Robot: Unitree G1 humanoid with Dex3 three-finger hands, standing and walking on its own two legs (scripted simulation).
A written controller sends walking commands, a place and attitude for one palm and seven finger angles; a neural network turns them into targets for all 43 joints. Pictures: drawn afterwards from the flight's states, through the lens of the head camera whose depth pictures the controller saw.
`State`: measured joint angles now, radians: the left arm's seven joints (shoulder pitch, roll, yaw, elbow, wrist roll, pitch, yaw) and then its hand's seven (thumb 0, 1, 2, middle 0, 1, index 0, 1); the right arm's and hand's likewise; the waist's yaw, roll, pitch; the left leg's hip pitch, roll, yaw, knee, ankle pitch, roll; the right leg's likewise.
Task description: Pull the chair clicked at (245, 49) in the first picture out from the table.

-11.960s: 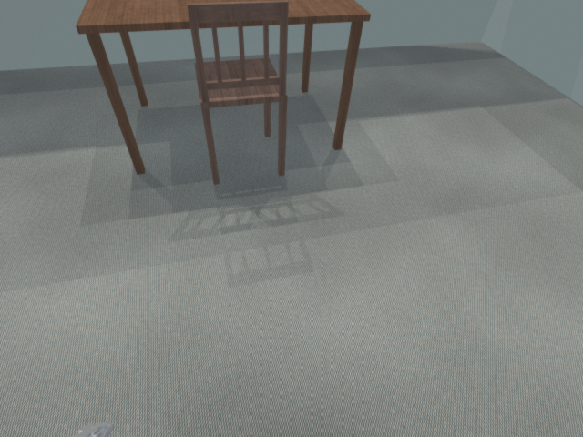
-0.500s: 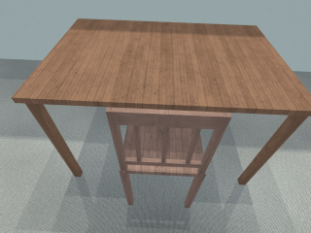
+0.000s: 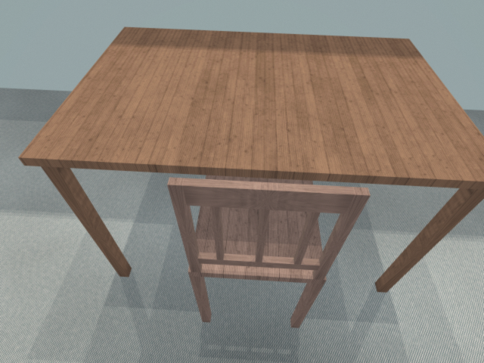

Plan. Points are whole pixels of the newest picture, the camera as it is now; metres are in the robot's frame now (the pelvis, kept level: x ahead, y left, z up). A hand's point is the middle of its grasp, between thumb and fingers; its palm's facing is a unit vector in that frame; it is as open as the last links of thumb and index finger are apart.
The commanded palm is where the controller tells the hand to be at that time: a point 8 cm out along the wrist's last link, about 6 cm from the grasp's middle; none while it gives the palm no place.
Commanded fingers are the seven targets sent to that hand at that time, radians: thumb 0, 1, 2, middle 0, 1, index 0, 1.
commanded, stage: come to a stop and stand still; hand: left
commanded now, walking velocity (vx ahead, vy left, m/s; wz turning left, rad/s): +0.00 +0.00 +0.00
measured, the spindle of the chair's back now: (261, 235) +0.40 -0.02 -0.11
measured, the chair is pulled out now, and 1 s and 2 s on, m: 0.00 0.00 0.00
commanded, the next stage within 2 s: look again from close up in 0.56 s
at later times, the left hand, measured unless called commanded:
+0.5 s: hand out of the picture +0.01 +0.15 -0.17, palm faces +0.01 -0.98 -0.20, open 7.4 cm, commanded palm none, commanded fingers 0.00 0.90 0.90 -0.20 -0.30 -0.20 -0.30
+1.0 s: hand out of the picture -0.02 +0.13 -0.17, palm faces +0.02 -0.98 -0.18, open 7.4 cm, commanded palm none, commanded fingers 0.00 0.90 0.90 -0.20 -0.30 -0.20 -0.30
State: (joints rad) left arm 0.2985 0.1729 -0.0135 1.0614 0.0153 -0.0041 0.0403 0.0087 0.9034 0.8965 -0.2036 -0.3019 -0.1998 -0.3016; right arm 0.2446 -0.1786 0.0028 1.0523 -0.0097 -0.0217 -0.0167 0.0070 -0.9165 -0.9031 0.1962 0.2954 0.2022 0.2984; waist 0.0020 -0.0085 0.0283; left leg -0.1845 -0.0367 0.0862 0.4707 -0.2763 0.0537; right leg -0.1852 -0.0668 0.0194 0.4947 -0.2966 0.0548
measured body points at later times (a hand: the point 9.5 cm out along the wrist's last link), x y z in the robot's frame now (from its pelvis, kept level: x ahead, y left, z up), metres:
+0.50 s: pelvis +0.00 -0.03 +0.00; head +0.01 -0.02 +0.45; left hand +0.01 +0.20 -0.16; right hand +0.02 -0.25 -0.15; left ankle -0.01 +0.08 -0.74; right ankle -0.02 -0.15 -0.74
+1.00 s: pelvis +0.00 -0.03 +0.01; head +0.00 -0.03 +0.45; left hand -0.02 +0.19 -0.16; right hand -0.01 -0.25 -0.15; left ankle -0.01 +0.08 -0.74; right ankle -0.02 -0.15 -0.74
